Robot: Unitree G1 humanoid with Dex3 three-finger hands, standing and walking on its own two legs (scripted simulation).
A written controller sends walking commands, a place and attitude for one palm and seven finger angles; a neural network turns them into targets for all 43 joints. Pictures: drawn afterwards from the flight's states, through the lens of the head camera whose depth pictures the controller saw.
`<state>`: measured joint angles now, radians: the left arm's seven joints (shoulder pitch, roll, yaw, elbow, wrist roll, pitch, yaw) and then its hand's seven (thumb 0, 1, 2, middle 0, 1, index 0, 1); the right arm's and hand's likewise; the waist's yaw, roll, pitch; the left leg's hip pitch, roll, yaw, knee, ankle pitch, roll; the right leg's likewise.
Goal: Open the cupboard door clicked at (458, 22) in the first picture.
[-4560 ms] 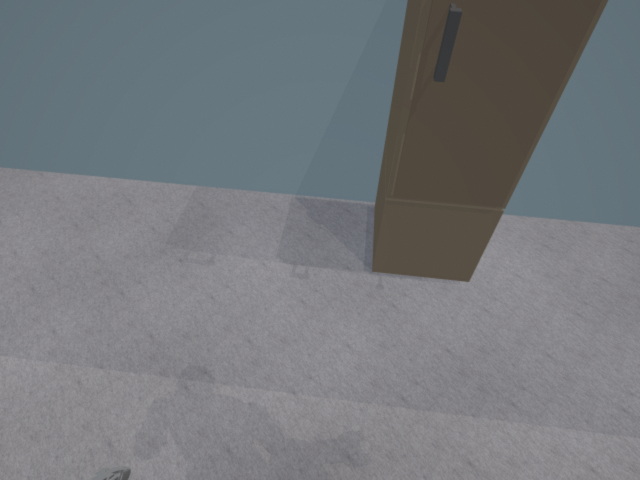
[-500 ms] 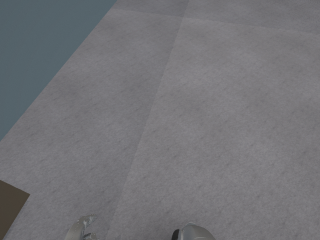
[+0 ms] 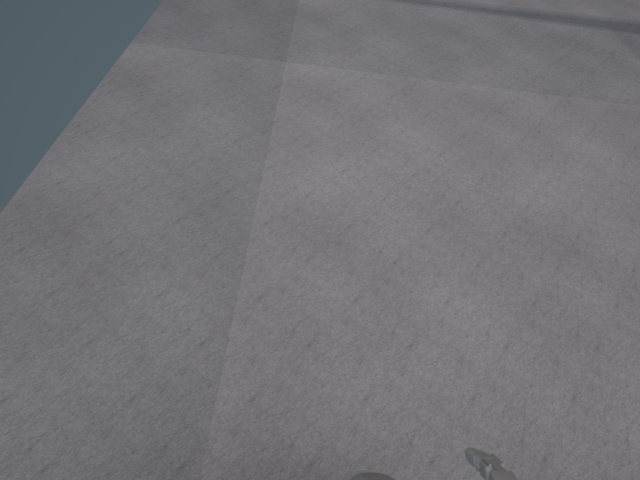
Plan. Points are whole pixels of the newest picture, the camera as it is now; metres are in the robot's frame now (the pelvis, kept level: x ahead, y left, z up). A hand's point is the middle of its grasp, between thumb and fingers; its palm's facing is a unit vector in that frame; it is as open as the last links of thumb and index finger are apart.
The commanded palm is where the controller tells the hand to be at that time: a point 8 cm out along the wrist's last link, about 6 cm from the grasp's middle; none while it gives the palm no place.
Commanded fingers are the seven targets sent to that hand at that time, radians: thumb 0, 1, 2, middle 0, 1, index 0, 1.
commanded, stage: walk to a spot facing it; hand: left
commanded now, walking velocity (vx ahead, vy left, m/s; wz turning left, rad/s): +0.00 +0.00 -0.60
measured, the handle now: out of the picture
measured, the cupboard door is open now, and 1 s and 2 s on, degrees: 0 0 0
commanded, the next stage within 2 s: turn to face it in 0.56 s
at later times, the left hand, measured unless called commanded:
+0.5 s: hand (249, 433) +0.20 +0.11 -0.15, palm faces -0.35 -0.90 -0.26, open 7.4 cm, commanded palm none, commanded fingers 0.00 0.90 0.90 -0.20 -0.30 -0.20 -0.30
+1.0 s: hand (234, 465) +0.16 +0.13 -0.18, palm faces -0.32 -0.94 -0.15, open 7.4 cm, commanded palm none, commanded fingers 0.00 0.90 0.90 -0.20 -0.30 -0.20 -0.30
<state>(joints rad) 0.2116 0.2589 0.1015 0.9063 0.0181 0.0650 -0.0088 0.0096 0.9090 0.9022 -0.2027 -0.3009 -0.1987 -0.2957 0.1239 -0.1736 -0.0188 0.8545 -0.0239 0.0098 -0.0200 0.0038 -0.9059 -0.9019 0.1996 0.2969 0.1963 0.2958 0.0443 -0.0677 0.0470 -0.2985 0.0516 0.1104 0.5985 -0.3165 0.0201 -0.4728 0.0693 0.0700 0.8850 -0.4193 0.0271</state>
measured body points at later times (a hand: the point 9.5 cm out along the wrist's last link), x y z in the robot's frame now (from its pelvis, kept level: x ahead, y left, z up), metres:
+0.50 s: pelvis +0.00 -0.03 -0.01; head +0.04 -0.07 +0.44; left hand +0.22 +0.16 -0.13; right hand -0.10 -0.27 -0.17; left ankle +0.00 +0.11 -0.70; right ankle -0.04 -0.11 -0.73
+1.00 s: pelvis +0.04 -0.02 +0.00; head +0.06 +0.01 +0.45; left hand +0.18 +0.17 -0.17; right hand -0.01 -0.26 -0.14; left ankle +0.09 +0.06 -0.73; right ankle -0.04 -0.11 -0.71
